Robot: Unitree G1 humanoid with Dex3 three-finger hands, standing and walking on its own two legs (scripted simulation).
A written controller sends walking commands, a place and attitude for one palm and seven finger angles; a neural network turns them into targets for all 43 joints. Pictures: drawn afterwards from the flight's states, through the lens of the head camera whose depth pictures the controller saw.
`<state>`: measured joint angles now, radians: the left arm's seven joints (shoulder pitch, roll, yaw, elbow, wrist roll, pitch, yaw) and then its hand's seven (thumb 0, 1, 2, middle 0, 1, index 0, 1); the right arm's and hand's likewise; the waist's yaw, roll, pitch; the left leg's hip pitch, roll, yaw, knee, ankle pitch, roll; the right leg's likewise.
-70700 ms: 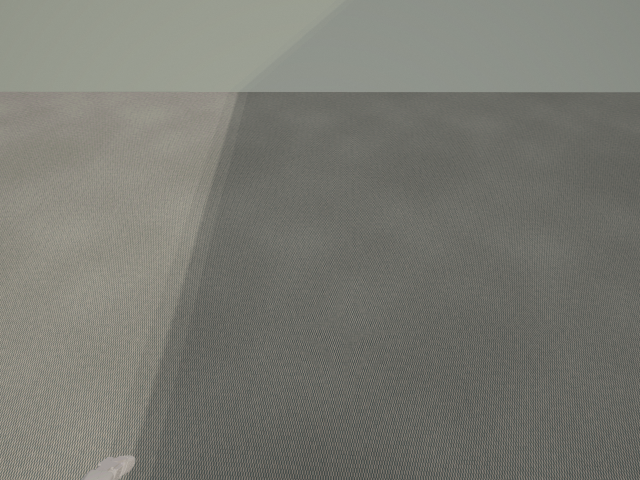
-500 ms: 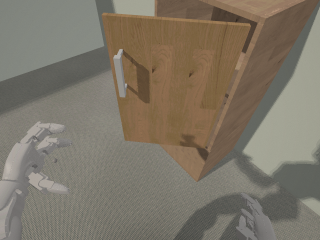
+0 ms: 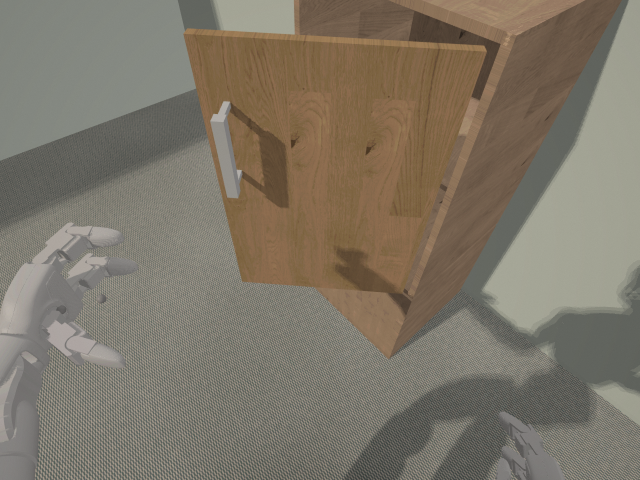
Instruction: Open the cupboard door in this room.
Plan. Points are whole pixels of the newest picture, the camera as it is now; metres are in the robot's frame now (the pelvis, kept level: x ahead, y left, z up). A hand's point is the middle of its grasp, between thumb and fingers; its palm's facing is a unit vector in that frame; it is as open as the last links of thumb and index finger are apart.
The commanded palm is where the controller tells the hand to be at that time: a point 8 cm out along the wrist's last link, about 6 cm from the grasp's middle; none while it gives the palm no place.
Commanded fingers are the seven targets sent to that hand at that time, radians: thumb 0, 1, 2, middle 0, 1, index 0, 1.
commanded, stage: raise the hand with hooked fingers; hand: left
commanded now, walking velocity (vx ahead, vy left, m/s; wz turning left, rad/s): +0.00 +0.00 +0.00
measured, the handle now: (229, 151) +0.58 +0.18 +0.08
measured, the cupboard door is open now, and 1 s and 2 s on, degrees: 44 44 44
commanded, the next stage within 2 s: move the hooked fingers beside the handle in 0.24 s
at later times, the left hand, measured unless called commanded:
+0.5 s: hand (125, 293) +0.30 +0.25 +0.09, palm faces +0.03 -1.00 -0.03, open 14.0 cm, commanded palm +0.29 +0.30 +0.10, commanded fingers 0.00 -0.50 0.30 -0.30 -1.20 -0.30 -1.20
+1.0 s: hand (151, 240) +0.38 +0.24 +0.09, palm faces -0.02 -1.00 -0.02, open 14.0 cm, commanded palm +0.36 +0.30 +0.09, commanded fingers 0.00 -0.50 0.30 -0.30 -1.20 -0.30 -1.20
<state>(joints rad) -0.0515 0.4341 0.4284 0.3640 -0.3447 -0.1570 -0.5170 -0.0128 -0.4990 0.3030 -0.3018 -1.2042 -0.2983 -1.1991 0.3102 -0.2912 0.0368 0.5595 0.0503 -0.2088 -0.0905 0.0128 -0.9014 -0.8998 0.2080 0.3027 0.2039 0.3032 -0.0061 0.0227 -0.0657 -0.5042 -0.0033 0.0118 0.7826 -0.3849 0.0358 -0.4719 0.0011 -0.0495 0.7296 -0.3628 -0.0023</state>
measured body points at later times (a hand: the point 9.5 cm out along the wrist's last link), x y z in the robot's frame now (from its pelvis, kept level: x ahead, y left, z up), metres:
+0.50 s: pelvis -0.01 -0.03 +0.00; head +0.02 -0.03 +0.45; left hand +0.29 +0.30 +0.09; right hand +0.15 -0.28 -0.09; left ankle +0.01 +0.09 -0.71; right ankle +0.00 -0.12 -0.71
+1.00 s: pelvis +0.00 -0.01 +0.00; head +0.05 +0.00 +0.44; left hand +0.37 +0.30 +0.09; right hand +0.09 -0.28 -0.10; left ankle +0.01 +0.09 -0.71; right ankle +0.00 -0.12 -0.71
